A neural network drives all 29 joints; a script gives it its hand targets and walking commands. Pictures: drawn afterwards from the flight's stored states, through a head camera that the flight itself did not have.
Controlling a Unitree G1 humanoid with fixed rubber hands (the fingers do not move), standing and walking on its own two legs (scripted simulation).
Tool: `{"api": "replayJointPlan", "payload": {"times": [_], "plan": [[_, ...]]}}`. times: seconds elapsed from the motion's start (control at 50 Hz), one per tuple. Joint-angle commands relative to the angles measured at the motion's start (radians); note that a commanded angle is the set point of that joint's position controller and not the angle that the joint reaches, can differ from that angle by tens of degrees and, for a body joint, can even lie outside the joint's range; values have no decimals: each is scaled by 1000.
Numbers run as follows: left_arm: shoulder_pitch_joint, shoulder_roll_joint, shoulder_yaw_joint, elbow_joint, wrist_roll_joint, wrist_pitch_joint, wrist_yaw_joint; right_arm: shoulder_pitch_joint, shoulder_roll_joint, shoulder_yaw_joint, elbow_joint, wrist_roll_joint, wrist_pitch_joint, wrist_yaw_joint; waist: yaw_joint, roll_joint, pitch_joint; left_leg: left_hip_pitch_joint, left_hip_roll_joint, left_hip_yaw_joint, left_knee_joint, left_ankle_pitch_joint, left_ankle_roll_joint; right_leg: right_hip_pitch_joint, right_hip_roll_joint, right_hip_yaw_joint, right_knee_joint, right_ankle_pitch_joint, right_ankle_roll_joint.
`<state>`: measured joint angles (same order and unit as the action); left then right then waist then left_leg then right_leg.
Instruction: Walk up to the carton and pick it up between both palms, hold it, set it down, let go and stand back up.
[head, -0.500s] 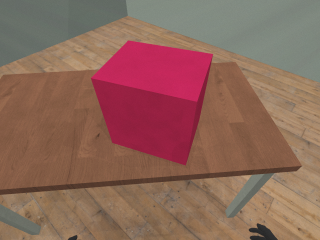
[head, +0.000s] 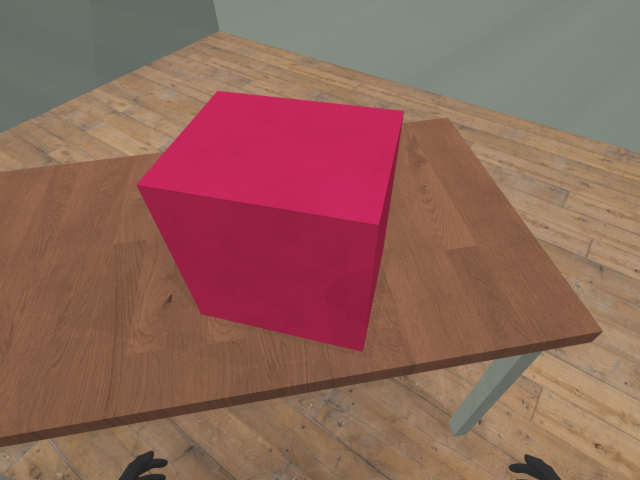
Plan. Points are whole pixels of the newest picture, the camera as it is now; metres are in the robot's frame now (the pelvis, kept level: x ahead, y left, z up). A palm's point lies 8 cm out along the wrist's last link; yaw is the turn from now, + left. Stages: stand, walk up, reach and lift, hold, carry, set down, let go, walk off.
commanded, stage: walk up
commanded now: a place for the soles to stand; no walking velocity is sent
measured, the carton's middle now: (291, 223) +0.46 +0.07 +0.05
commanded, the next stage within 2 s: none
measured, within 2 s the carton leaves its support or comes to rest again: neither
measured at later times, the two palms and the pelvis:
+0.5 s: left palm out of the picture +0.13 +0.27 -0.06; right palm out of the picture +0.08 -0.26 -0.09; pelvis +0.00 +0.00 +0.01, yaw +5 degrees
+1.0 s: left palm out of the picture +0.05 +0.28 -0.08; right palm out of the picture +0.14 -0.24 -0.08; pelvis +0.00 -0.01 +0.01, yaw +13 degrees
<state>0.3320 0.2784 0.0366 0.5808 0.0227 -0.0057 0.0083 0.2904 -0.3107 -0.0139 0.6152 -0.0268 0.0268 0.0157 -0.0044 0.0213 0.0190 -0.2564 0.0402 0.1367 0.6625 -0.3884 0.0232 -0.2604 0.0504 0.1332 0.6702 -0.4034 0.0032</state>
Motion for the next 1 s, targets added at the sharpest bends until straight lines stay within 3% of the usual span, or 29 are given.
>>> {"api": "replayJointPlan", "payload": {"times": [0.0,0.02,0.04,0.06,0.08,0.1,0.12,0.14,0.16,0.18,0.2,0.22,0.24,0.26,0.28,0.32,0.38,0.46,0.58,0.76,0.88,0.98], "plan": [[-35,140,45,-88,0,-16,2,59,-126,-43,-70,-3,-45,-5,-27,-49,-39,144,93,-149,-140,407,38,-61,-121,99,-28,526,-89],[-34,106,32,-91,-3,-19,1,85,-168,-57,-54,4,-50,-7,-34,11,-72,220,154,-210,-156,546,86,-105,-58,12,88,489,-38],[-35,86,23,-87,2,-15,5,106,-185,-59,-49,13,-49,-11,-45,47,-86,252,230,-253,-165,675,148,-125,-27,-59,160,353,-7],[-53,59,18,-89,10,-9,8,117,-165,-57,-44,12,-45,-13,-50,93,-63,263,281,-281,-191,728,191,-187,-16,-102,181,10,8],[-75,41,16,-94,9,-2,9,124,-146,-58,-46,4,-35,-15,-62,116,-13,252,299,-300,-210,710,212,-252,-23,-118,173,-200,11],[-102,34,17,-104,3,0,7,126,-138,-57,-45,-1,-24,-19,-67,109,32,230,290,-302,-217,686,212,-273,-40,-124,139,-227,9],[-109,27,18,-107,0,-6,2,109,-136,-53,-39,-1,-16,-23,-51,97,58,201,250,-265,-204,708,184,-233,-51,-138,34,-144,2],[-94,25,15,-99,-3,-14,-1,65,-136,-45,-41,10,-12,-24,-17,90,40,134,189,-193,-172,753,134,-111,-51,-161,-87,27,-5],[-59,35,18,-86,2,-22,-5,25,-145,-40,-44,23,-12,-21,16,79,-1,57,148,-151,-135,721,90,30,-41,-189,-172,246,-16],[-49,62,25,-76,12,-28,-7,17,-142,-34,-52,33,-15,-15,27,68,-50,-4,114,-132,-105,616,51,134,-53,-167,-187,393,-33],[-43,111,35,-74,23,-29,-6,30,-120,-25,-65,40,-21,-9,30,25,-99,-75,93,-123,-94,447,18,221,-127,-88,-144,490,-67],[-56,172,46,-79,22,-26,-3,61,-90,-15,-76,39,-18,-5,19,-43,-135,-73,51,-109,-52,202,-14,195,-272,87,-191,437,-135],[-74,204,55,-70,2,-16,0,72,-81,-21,-69,26,-4,-9,14,-86,-107,11,15,-104,-12,3,-24,68,-353,144,-243,365,-206],[-111,198,50,-68,-8,-8,1,75,-76,-27,-67,17,2,-10,2,-111,-43,14,8,-127,-30,-40,-22,3,-351,137,-273,298,-212],[-153,185,42,-74,-12,-2,1,91,-75,-29,-62,12,-3,-8,-14,-127,9,8,17,-143,-90,10,-17,-33,-318,91,-272,264,-184],[-174,146,22,-78,-18,2,-4,112,-106,-42,-47,12,-24,-4,-17,-96,48,9,41,-191,-195,133,0,-58,-222,-19,-241,213,-101],[-146,114,13,-51,-12,-1,-14,110,-121,-46,-39,26,-46,0,6,-21,-3,-44,60,-231,-245,177,24,65,-156,-103,-180,205,-52],[-158,125,13,-39,-6,-6,-14,106,-103,-43,-56,25,-47,1,4,9,-29,-55,44,-237,-240,171,24,93,-177,-109,-190,201,-53],[-160,140,11,-26,-7,-8,-12,117,-99,-48,-73,20,-45,3,-6,-23,-1,-50,29,-267,-218,194,27,50,-193,-132,-220,153,-50],[-133,144,7,-13,-4,-9,-14,108,-106,-55,-96,22,-47,0,-2,-12,-7,-82,10,-315,-201,204,29,68,-202,-173,-218,121,-46],[-114,152,7,-9,-2,-8,-12,102,-105,-56,-107,22,-46,-2,2,0,-16,-98,-3,-339,-182,229,28,87,-215,-185,-209,133,-53],[-103,160,8,-2,-2,-2,-9,99,-98,-55,-108,23,-46,-6,7,-27,-21,-118,-13,-358,-164,236,30,105,-235,-193,-199,137,-71]]}}
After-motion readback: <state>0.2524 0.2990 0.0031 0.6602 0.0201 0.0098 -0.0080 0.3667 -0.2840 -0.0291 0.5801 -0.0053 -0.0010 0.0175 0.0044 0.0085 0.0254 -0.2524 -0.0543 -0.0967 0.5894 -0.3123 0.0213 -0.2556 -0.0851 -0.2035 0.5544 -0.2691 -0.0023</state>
